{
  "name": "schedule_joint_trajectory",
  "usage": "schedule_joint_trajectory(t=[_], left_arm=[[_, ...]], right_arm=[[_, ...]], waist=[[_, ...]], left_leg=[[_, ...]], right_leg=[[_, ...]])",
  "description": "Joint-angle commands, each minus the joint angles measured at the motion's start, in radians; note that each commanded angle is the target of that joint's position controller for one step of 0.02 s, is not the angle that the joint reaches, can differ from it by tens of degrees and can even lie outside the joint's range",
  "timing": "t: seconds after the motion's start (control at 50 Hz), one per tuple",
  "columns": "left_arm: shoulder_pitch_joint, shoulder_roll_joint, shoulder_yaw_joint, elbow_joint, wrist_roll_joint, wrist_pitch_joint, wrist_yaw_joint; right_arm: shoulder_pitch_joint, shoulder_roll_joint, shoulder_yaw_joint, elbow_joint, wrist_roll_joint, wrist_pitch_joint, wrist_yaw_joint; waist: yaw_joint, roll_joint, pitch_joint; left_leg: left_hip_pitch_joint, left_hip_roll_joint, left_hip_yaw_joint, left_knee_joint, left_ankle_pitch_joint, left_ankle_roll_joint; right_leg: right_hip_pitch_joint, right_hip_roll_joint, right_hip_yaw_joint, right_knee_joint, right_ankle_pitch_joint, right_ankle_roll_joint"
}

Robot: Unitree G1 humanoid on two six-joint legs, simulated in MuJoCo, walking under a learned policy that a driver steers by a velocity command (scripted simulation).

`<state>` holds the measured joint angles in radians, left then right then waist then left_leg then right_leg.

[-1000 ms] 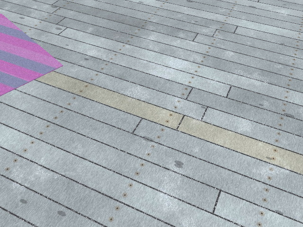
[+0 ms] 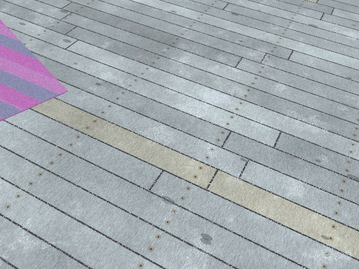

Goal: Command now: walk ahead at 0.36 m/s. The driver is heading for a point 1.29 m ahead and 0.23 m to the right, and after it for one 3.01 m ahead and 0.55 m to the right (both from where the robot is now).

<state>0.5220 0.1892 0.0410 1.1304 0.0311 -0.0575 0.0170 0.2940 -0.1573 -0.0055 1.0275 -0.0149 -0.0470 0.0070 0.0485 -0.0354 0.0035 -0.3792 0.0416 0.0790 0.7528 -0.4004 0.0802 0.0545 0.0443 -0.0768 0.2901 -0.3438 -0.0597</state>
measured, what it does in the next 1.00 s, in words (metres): walks ahead, turning right: left foot, then right foot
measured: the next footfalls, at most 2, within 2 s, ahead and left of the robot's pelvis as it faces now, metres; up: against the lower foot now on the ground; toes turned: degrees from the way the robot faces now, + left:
left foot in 0.10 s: +0.15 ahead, +0.13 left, +0.00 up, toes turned +5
right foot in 0.62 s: +0.47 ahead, -0.05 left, +0.00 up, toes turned -15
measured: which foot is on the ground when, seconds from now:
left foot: up 0.00-0.08, down 0.10-0.64, up 0.66-1.00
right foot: down 0.00-0.12, up 0.14-0.60, down 0.62-1.00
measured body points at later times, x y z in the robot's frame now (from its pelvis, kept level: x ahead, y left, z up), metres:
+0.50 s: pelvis +0.24 +0.05 +0.00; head +0.26 +0.05 +0.45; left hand +0.39 +0.26 -0.14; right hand +0.13 -0.16 -0.15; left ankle +0.11 +0.13 -0.74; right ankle +0.41 -0.07 -0.69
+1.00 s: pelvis +0.51 -0.02 +0.01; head +0.54 -0.05 +0.46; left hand +0.58 +0.24 -0.12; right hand +0.61 -0.30 -0.11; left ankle +0.73 +0.10 -0.67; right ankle +0.43 -0.03 -0.74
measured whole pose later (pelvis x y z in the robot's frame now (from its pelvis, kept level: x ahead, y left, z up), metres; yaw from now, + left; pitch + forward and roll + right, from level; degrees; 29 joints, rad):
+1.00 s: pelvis +0.51 -0.02 +0.01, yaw -21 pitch +1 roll +0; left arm 0.41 0.22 0.07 0.95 0.00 -0.07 0.00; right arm 0.06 -0.23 -0.05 0.80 -0.04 -0.03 0.02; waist 0.07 0.04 0.04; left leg -0.70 0.12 -0.02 0.84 -0.04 -0.03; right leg -0.02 0.15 0.09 0.24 -0.21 -0.14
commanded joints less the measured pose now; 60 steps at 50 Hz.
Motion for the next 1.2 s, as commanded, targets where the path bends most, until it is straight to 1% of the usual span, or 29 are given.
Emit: schedule_joint_trajectory(t=[0.02, 0.06, 0.08, 0.1, 0.12, 0.14, 0.16, 0.18, 0.2, 0.24, 0.34, 0.42, 0.5, 0.56, 0.6, 0.62, 0.64, 0.66, 0.68, 0.72, 0.74, 0.76, 0.8, 0.86, 0.98, 1.08, 1.14, 1.18, 1.2], left_arm=[[0.005, 0.109, 0.016, -0.027, -0.006, -0.026, -0.002], [-0.044, 0.117, 0.012, -0.032, -0.019, -0.03, -0.005], [-0.043, 0.119, 0.009, -0.032, -0.018, -0.032, -0.008], [-0.052, 0.105, -0.002, -0.037, -0.013, -0.034, -0.012], [-0.054, 0.036, -0.02, -0.09, -0.024, -0.031, -0.017], [-0.067, 0.045, -0.012, -0.11, -0.007, -0.029, -0.026], [-0.104, 0.047, -0.011, -0.132, -0.006, -0.026, -0.032], [-0.146, 0.055, -0.01, -0.139, -0.01, -0.031, -0.039], [-0.145, 0.049, -0.006, -0.142, -0.016, -0.03, -0.04], [-0.112, 0.04, -0.003, -0.13, -0.002, -0.009, -0.044], [-0.267, 0.032, 0.007, -0.183, -0.006, 0.02, -0.055], [-0.431, 0.015, 0.0, -0.251, -0.006, 0.016, -0.062], [-0.527, 0.015, -0.003, -0.301, -0.004, 0.013, -0.067], [-0.441, 0.047, 0.016, -0.288, 0.0, 0.01, -0.056], [-0.237, 0.088, 0.042, -0.228, 0.004, 0.005, -0.049], [-0.121, 0.126, 0.063, -0.194, 0.013, 0.001, -0.045], [-0.052, 0.217, 0.09, -0.193, 0.018, 0.003, -0.036], [-0.084, 0.272, 0.102, -0.206, 0.01, 0.013, -0.042], [-0.134, 0.243, 0.095, -0.211, -0.01, 0.02, -0.038], [-0.223, 0.158, 0.072, -0.218, -0.014, 0.013, -0.032], [-0.236, 0.137, 0.064, -0.222, -0.021, 0.006, -0.026], [-0.238, 0.116, 0.055, -0.219, -0.028, -0.003, -0.023], [-0.209, 0.148, 0.058, -0.216, -0.035, -0.02, -0.018], [-0.142, 0.173, 0.061, -0.214, -0.036, -0.022, -0.017], [-0.015, 0.151, 0.046, -0.202, -0.031, -0.019, -0.014], [0.031, 0.16, 0.036, -0.193, -0.013, -0.023, 0.001], [-0.027, 0.191, 0.039, -0.201, -0.008, -0.031, 0.008], [-0.059, 0.211, 0.042, -0.199, -0.003, -0.035, 0.003], [-0.066, 0.196, 0.037, -0.209, -0.011, -0.038, -0.003]], right_arm=[[-0.093, -0.065, -0.027, -0.105, 0.004, -0.023, 0.018], [0.036, -0.046, -0.034, -0.073, 0.01, -0.023, 0.016], [0.147, -0.066, -0.05, -0.031, 0.009, -0.024, 0.009], [0.294, -0.124, -0.076, 0.009, -0.005, -0.029, -0.005], [0.433, -0.233, -0.102, 0.019, -0.022, -0.032, -0.017], [0.382, -0.216, -0.094, 0.031, -0.012, -0.019, -0.016], [0.235, -0.204, -0.087, -0.008, -0.005, -0.018, -0.014], [0.149, -0.165, -0.075, -0.035, 0.0, -0.025, -0.007], [0.107, -0.142, -0.066, -0.042, 0.002, -0.033, -0.002], [0.117, -0.093, -0.044, -0.028, 0.005, -0.049, -0.008], [0.226, -0.099, -0.038, 0.009, -0.008, -0.069, -0.02], [0.225, -0.085, -0.031, 0.003, -0.005, -0.076, -0.024], [0.255, -0.106, -0.036, 0.017, -0.003, -0.081, -0.038], [0.234, -0.149, -0.048, 0.019, -0.005, -0.075, -0.053], [0.208, -0.181, -0.06, 0.005, -0.011, -0.057, -0.054], [0.186, -0.191, -0.064, -0.011, -0.004, -0.053, -0.046], [0.18, -0.137, -0.055, -0.054, -0.005, -0.056, -0.035], [0.205, -0.083, -0.049, -0.119, 0.025, -0.058, -0.015], [0.072, -0.139, -0.056, -0.147, 0.011, -0.069, -0.012], [0.016, -0.142, -0.058, -0.165, 0.007, -0.084, -0.012], [0.021, -0.132, -0.057, -0.167, -0.011, -0.069, -0.013], [0.036, -0.12, -0.055, -0.166, -0.027, -0.048, -0.011], [0.032, -0.109, -0.055, -0.18, -0.036, -0.015, -0.001], [-0.097, -0.127, -0.058, -0.233, -0.033, 0.004, 0.006], [-0.294, -0.126, -0.049, -0.302, -0.027, 0.007, 0.02], [-0.427, -0.125, -0.033, -0.356, -0.014, -0.009, 0.031], [-0.329, -0.157, -0.043, -0.342, -0.008, -0.021, 0.024], [-0.093, -0.199, -0.064, -0.269, -0.003, -0.031, 0.0], [0.06, -0.228, -0.076, -0.233, -0.02, -0.04, -0.014]], waist=[[-0.032, -0.04, 0.177], [-0.106, -0.029, 0.151], [-0.147, 0.0, 0.1], [-0.211, 0.067, 0.024], [-0.24, 0.285, -0.052], [-0.177, 0.27, -0.036], [-0.104, 0.152, 0.052], [-0.086, 0.068, 0.092], [-0.048, 0.049, 0.098], [-0.016, 0.075, 0.095], [-0.036, 0.083, 0.145], [-0.055, 0.096, 0.153], [-0.073, 0.099, 0.161], [-0.023, 0.127, 0.078], [0.058, 0.149, -0.043], [0.12, 0.131, -0.099], [0.124, 0.003, -0.184], [0.05, -0.176, -0.267], [0.05, -0.012, -0.165], [-0.021, 0.117, -0.012], [-0.05, 0.125, 0.008], [-0.072, 0.106, 0.013], [-0.085, 0.065, 0.004], [-0.051, 0.025, 0.033], [0.028, -0.028, 0.044], [0.065, -0.041, 0.077], [-0.007, -0.056, 0.059], [-0.111, -0.039, -0.058], [-0.178, -0.005, -0.153]], left_leg=[[-0.123, 0.002, 0.014, -0.069, 0.075, 0.005], [0.142, -0.061, 0.074, -0.171, 0.179, 0.016], [0.302, -0.104, 0.092, -0.198, 0.171, 0.024], [0.476, -0.04, -0.006, -0.251, 0.11, 0.052], [0.586, 0.257, -0.496, -0.487, -0.166, 0.145], [0.514, 0.342, -0.772, -0.624, -0.192, 0.199], [0.409, 0.337, -0.656, -0.605, -0.249, 0.184], [0.314, 0.298, -0.538, -0.616, -0.142, 0.163], [0.265, 0.25, -0.437, -0.631, -0.038, 0.132], [0.223, 0.193, -0.301, -0.64, 0.137, 0.105], [0.287, 0.175, -0.118, -0.667, 0.354, 0.093], [0.31, 0.159, 0.007, -0.66, 0.531, 0.071], [0.399, 0.185, 0.079, -0.631, 0.704, 0.055], [0.509, 0.2, 0.13, -0.424, 1.172, 0.032], [0.501, 0.205, 0.142, -0.107, 1.242, 0.03], [0.382, 0.182, 0.152, 0.126, 1.055, 0.017], [0.148, 0.107, 0.147, 0.465, 0.475, -0.002], [-0.227, -0.114, -0.004, 0.768, -0.139, -0.042], [-0.352, -0.03, -0.13, 0.756, -0.024, -0.023], [-0.289, 0.041, -0.12, 0.59, 0.117, -0.025], [-0.229, 0.06, -0.123, 0.534, 0.121, -0.04], [-0.173, 0.074, -0.124, 0.49, 0.122, -0.054], [-0.173, 0.077, -0.105, 0.422, 0.117, -0.086], [-0.258, 0.078, -0.079, 0.299, 0.22, -0.119], [-0.354, 0.048, -0.054, 0.059, 0.408, -0.107], [-0.332, 0.002, -0.024, -0.125, 0.408, -0.065], [-0.139, -0.042, -0.025, -0.223, 0.331, -0.01], [0.129, -0.096, -0.011, -0.286, 0.297, 0.029], [0.367, -0.004, -0.092, -0.295, 0.297, 0.062]], right_leg=[[-0.089, -0.299, 0.212, -0.145, 0.122, -0.165], [-0.243, -0.251, 0.115, -0.021, 0.314, -0.125], [-0.303, -0.21, 0.071, 0.119, 0.454, -0.102], [-0.394, -0.154, 0.007, 0.354, 0.482, -0.063], [-0.593, -0.015, -0.077, 0.757, 0.143, 0.0], [-0.691, 0.005, 0.066, 0.97, -0.14, -0.02], [-0.736, -0.072, 0.106, 1.036, -0.061, -0.04], [-0.721, -0.106, 0.114, 1.002, 0.033, -0.045], [-0.678, -0.13, 0.109, 0.948, 0.079, -0.047], [-0.62, -0.143, 0.09, 0.885, 0.096, -0.027], [-0.769, -0.125, 0.071, 0.785, 0.203, -0.01], [-0.753, -0.1, 0.03, 0.544, 0.331, -0.014], [-0.674, -0.076, -0.048, 0.355, 0.35, -0.054], [-0.549, 0.005, -0.105, 0.324, 0.243, -0.111], [-0.344, 0.063, -0.107, 0.283, 0.17, -0.158], [-0.16, 0.043, -0.044, 0.202, 0.162, -0.191], [0.042, -0.206, 0.277, 0.203, 0.12, -0.258], [0.252, -0.408, 0.852, 0.028, 0.118, -0.438], [0.186, -0.368, 0.754, -0.033, 0.063, -0.378], [-0.06, -0.304, 0.534, -0.066, 0.274, -0.286], [-0.145, -0.262, 0.459, -0.07, 0.372, -0.262], [-0.201, -0.218, 0.393, -0.07, 0.473, -0.234], [-0.222, -0.188, 0.351, -0.082, 0.518, -0.235], [-0.214, -0.153, 0.326, -0.094, 0.542, -0.197], [-0.055, -0.143, 0.313, -0.086, 0.626, -0.116], [0.058, -0.18, 0.32, -0.064, 0.701, -0.129], [0.057, -0.203, 0.299, 0.008, 0.907, -0.107], [0.045, -0.171, 0.265, 0.262, 1.09, -0.084], [-0.092, -0.137, 0.247, 0.474, 0.898, -0.076]])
